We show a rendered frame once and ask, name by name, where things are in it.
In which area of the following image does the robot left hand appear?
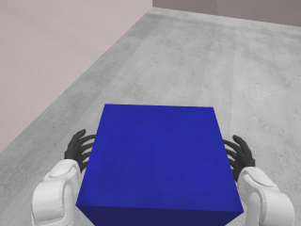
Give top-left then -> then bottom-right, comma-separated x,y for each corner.
64,129 -> 96,173

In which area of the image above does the carton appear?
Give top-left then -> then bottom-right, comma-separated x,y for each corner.
75,104 -> 244,226

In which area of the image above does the robot right hand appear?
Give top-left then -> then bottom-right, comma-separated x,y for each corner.
223,135 -> 256,183

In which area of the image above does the robot right forearm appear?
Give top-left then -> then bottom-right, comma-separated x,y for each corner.
237,167 -> 295,226

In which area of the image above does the robot left forearm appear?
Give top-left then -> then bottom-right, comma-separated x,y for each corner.
30,159 -> 81,226

